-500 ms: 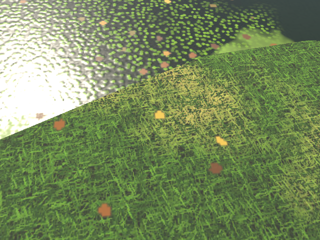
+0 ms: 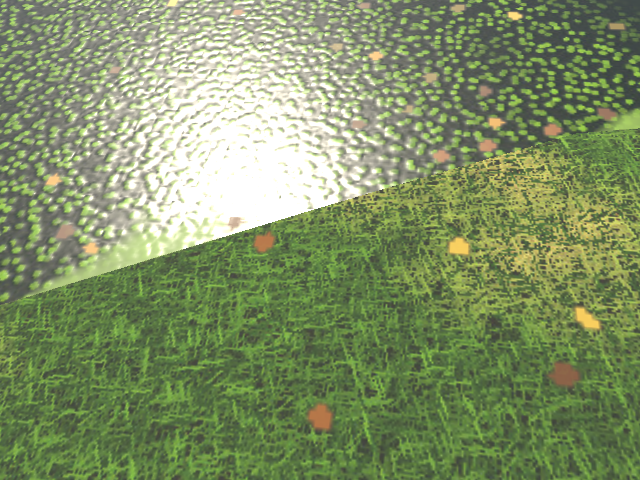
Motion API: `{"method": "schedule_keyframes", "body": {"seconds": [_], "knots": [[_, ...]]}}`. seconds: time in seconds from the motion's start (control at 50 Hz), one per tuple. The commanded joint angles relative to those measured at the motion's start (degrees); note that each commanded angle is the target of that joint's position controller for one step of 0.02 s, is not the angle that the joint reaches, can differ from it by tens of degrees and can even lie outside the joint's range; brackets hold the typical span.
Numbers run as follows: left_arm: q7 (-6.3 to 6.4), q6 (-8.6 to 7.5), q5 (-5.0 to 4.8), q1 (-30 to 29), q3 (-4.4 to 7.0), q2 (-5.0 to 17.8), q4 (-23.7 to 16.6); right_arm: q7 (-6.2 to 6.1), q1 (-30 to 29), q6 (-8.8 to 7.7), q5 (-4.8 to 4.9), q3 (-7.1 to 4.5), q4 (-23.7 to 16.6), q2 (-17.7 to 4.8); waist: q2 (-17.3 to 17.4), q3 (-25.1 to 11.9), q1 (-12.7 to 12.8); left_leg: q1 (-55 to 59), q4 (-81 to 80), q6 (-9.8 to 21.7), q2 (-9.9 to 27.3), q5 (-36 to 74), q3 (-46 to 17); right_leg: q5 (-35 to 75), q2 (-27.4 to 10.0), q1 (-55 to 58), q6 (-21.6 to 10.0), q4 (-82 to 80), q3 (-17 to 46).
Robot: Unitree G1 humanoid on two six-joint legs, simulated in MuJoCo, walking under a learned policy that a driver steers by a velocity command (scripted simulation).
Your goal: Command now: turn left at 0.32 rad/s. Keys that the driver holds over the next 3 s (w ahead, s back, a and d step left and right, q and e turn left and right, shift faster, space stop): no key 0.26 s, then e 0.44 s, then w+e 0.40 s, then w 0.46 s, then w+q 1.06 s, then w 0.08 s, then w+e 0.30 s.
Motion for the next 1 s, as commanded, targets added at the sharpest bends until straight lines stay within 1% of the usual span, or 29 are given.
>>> {"method": "schedule_keyframes", "body": {"seconds": [0.02, 0.08, 0.16, 0.2, 0.22, 0.24, 0.26, 0.28, 0.3, 0.32, 0.36, 0.4, 0.44, 0.48, 0.5, 0.52, 0.56, 0.62, 0.66, 0.68, 0.7, 0.72, 0.74, 0.76, 0.78, 0.8, 0.86, 0.92, 1.0], "knots": [[0.13, -1.22, 0.09, -1.7, 1.98, 7.7, -3.2, 0.54, 3.4, 0.06, 0.4, -0.96, -1.4, -4.3, -11.6, -4.3, -0.4, -2.7, 6.3, -1.8, 0.9, 1.1, 1.4, 24.4, -12.4, 5.3, -8.6, -8.3, 10.1], [0.03, -1.6, -0.06, 1.3, 1.93, 7.5, -1.4, 0.35, 0.2, 0.5, 0.65, 0.04, -1.6, -2.6, -11.5, -5.2, 1.4, -2.1, -1.8, -2.3, 1.9, 0.6, 1.8, 25.4, -13.1, 9.5, -9.3, -7.1, 9.7], [-0.8, -1.23, 0.4, 2.2, 2.18, 8.7, 0.5, -0.13, -1.6, 0.85, 0.92, 1.56, -0.7, -1.0, -14.0, -5.5, 2.6, 6.8, -17.8, -1.0, 3.9, -1.7, 6.8, 23.2, -12.8, 7.6, -9.4, -6.0, 9.3], [-1.19, -0.69, 0.32, 2.8, 2.36, 9.3, 1.7, -0.6, -0.2, 0.52, 1.11, 1.98, 0.4, -0.7, -14.1, -5.4, 1.6, 11.5, -27.2, 0.1, 4.1, 3.5, 8.8, 26.3, -12.4, 6.3, -8.8, -4.1, 9.5], [-1.3, -0.5, -0.06, 2.4, 2.24, 9.1, 2.2, -0.87, 1.5, 0.08, 0.9, 2.33, 1.4, -0.1, -12.8, -5.4, 0.1, 16.2, -36.3, 0.9, 4.5, 11.2, 9.3, 27.1, -11.8, 4.3, -7.2, -2.3, 8.7], [-1.35, -0.67, -0.08, 3.3, 2.05, 8.4, 2.7, -1.2, 1.5, -0.58, 0.32, 2.45, 1.8, -1.1, -10.7, -5.9, 0.0, 21.6, -41.8, 1.8, 6.8, 18.9, 6.0, 24.3, -11.5, 0.9, -4.5, -1.5, 8.7], [-1.68, -1.11, -0.2, 4.3, 1.44, 6.3, 2.0, -1.62, 1.5, -1.48, -0.77, 2.29, 1.5, -4.0, -4.4, -8.4, 1.0, 27.5, -43.2, 3.4, 14.9, 21.4, -3.2, 16.0, -9.4, -3.6, -1.5, 1.8, 6.5], [-1.85, -1.14, -0.92, 5.8, 0.02, 2.1, 1.9, -1.9, -3.3, -1.97, -0.4, 2.59, 1.6, -5.3, 4.4, -6.3, 4.7, 19.4, -41.1, 7.3, 21.5, 30.7, -8.1, -0.4, -3.8, -1.9, 0.3, -2.4, 2.2], [-1.46, -0.57, -0.35, 5.5, 0.07, 3.5, 3.9, -1.76, -4.9, -2.41, 0.04, 3.47, 2.0, -1.9, 2.9, -5.6, 3.8, 14.7, -39.6, 8.0, 20.6, 26.4, -5.0, -2.5, -4.7, 5.0, 0.7, -4.8, 2.2], [-1.51, -0.46, -0.3, 3.6, 0.6, 5.3, 4.4, -1.83, -5.9, -2.73, -0.11, 3.77, 2.1, -1.3, 2.6, -3.4, 3.2, 15.2, -39.5, 6.1, 17.0, 21.5, -2.6, 1.5, -3.9, 3.6, 0.5, -5.1, 3.6], [-1.95, -0.69, -0.45, 1.4, 1.6, 8.3, 4.4, -2.94, -3.8, -2.8, -0.08, 2.88, 3.4, -4.3, 3.9, -2.0, 1.4, 17.0, -39.0, 4.9, 14.6, 21.3, -0.3, 7.8, -3.2, 0.3, 0.4, -1.8, 3.9], [-2.07, -0.84, -0.68, 2.3, 1.52, 7.6, 4.5, -3.43, -0.9, -2.46, 0.53, 1.87, 4.8, -6.2, 3.8, -2.6, 0.7, 19.3, -37.4, 6.5, 16.2, 25.6, 0.3, 7.1, -1.8, -3.7, 0.6, 2.9, 2.7], [-1.84, -0.47, -0.46, 3.2, 1.4, 6.3, 4.6, -3.46, -0.4, -1.88, 0.51, 1.54, 4.7, -5.8, 4.0, -2.3, 0.4, 18.1, -37.5, 9.6, 20.3, 27.3, -0.9, -0.5, -0.3, -6.7, 0.7, 8.5, 1.0], [-1.86, 0.33, -0.07, 3.4, 1.87, 6.0, 4.4, -3.43, -1.9, -1.56, 0.11, 1.59, 3.6, -4.7, 5.8, -0.9, 0.0, 15.0, -38.4, 13.6, 24.9, 30.5, -3.1, -14.1, 0.1, -9.4, 0.1, 19.0, -0.6], [-1.97, 0.83, -0.06, 3.0, 2.21, 6.1, 4.2, -3.41, -2.0, -1.63, -0.14, 1.64, 3.3, -4.3, 4.8, -0.1, -0.3, 14.6, -38.5, 15.8, 27.3, 35.7, -3.8, -19.1, -0.6, -11.6, 0.0, 25.1, -0.7], [-2.1, 1.18, -0.23, 2.8, 2.31, 5.7, 3.9, -3.39, -2.0, -1.74, -0.3, 1.58, 3.3, -4.3, 2.7, 0.3, 0.0, 14.8, -38.4, 16.4, 28.1, 39.2, -2.9, -20.0, -1.7, -12.9, 0.0, 27.1, -0.3], [-2.47, 1.3, -0.41, 3.6, 2.12, 4.7, 3.7, -3.29, -4.3, -1.92, -0.56, 1.38, 2.9, -4.7, 1.9, -1.1, 1.4, 16.0, -36.6, 13.8, 25.6, 41.3, 1.5, -16.5, -2.6, -10.8, 0.2, 23.2, -0.8], [-3.16, 1.21, -0.88, 3.9, 2.48, 5.4, 3.1, -2.79, -5.4, -1.78, -0.33, 0.85, 2.6, -5.8, 4.4, -4.1, 1.0, 17.5, -32.7, 11.1, 23.7, 41.4, 5.2, -12.4, -1.1, -5.4, 0.2, 14.9, -3.6], [-3.21, 0.78, -0.55, 6.1, 2.65, 5.0, 3.3, -2.56, -5.8, -1.49, 0.39, 0.53, 2.8, -6.3, 2.1, -5.3, 3.0, 14.6, -25.9, 7.8, 21.7, 33.8, 8.6, -2.5, 0.6, 1.7, -0.7, 2.8, -4.8], [-2.77, 0.08, 0.31, 6.7, 3.41, 7.9, 2.9, -2.29, -3.4, -1.62, 0.19, 0.6, 3.1, -5.4, -5.9, -5.7, 3.3, 9.6, -16.1, 4.3, 17.8, 21.9, 12.3, 3.9, -3.2, 6.1, -2.1, -5.9, 4.7], [-2.64, -0.61, 0.47, 7.3, 5.47, 17.5, 1.2, -2.07, -3.6, -1.36, -0.21, 1.87, -0.3, -0.7, -21.3, -5.4, 2.0, -6.4, -2.8, -0.5, 7.0, -7.7, 16.6, 25.9, -20.9, 11.6, -9.0, -9.4, 30.1], [-2.77, -0.46, -0.49, 13.7, 6.0, 17.5, 3.3, -2.68, -6.0, -0.78, -0.95, 1.88, -0.7, -2.4, -16.1, -9.3, 5.3, -7.4, 5.1, 0.4, 6.1, -13.1, 8.0, 18.8, -22.6, 11.4, -15.6, -10.8, 34.0], [-2.62, -0.11, -0.44, 12.4, 5.52, 14.7, 3.5, -2.33, -6.2, -0.76, -0.76, 1.55, -0.5, -3.5, -11.1, -6.1, 3.8, -10.1, 7.8, 1.2, 8.1, -8.3, 6.0, 1.0, -19.9, 10.1, -15.9, -12.0, 31.2], [-2.46, 0.39, -0.33, 8.6, 4.78, 11.7, 3.0, -1.64, -6.9, -1.25, -0.6, 1.2, -0.1, -4.4, -7.8, -1.8, 2.7, -11.4, 5.5, 1.7, 10.3, -2.0, 5.5, -14.4, -16.3, 7.0, -13.5, -14.4, 27.8], [-2.24, 0.66, -0.32, 5.9, 4.27, 10.2, 2.3, -1.0, -7.5, -1.83, -0.77, 0.95, 0.0, -4.9, -8.7, 0.1, 2.0, -11.8, 2.7, 1.7, 10.8, 1.9, 6.1, -20.4, -13.4, 6.3, -11.2, -16.7, 26.4], [-1.95, 0.43, -0.36, 5.5, 4.05, 9.5, 2.1, -0.39, -6.6, -2.15, -1.33, 1.02, 0.6, -4.7, -10.1, 0.2, 2.1, -11.2, 2.0, 1.0, 10.8, 5.3, 6.8, -18.2, -11.6, 6.8, -10.5, -17.8, 24.8], [-2.3, -1.29, -0.55, 8.9, 4.34, 10.1, 3.4, 0.55, -5.6, -2.94, -1.61, 1.37, 1.5, -3.1, -6.9, -2.0, 2.4, -12.0, -0.2, -0.2, 10.3, 10.6, 6.9, -10.2, -10.4, 11.0, -10.5, -17.5, 23.0], [-2.27, -2.37, -0.51, 11.3, 4.54, 10.4, 4.4, 0.45, -7.1, -3.33, -1.59, 1.4, 1.3, -3.0, -7.8, -1.8, 3.3, -14.5, -4.0, -1.4, 10.3, 12.7, 6.9, -9.5, -9.8, 12.2, -11.0, -17.6, 23.3], [-2.06, -2.87, -0.3, 14.1, 4.74, 10.7, 5.5, 0.33, -10.8, -3.96, -1.34, 1.49, -0.1, -2.9, -8.6, -0.5, 4.8, -16.5, -10.1, -2.9, 10.3, 14.6, 6.7, -9.2, -9.8, 11.6, -11.9, -17.6, 25.2]]}}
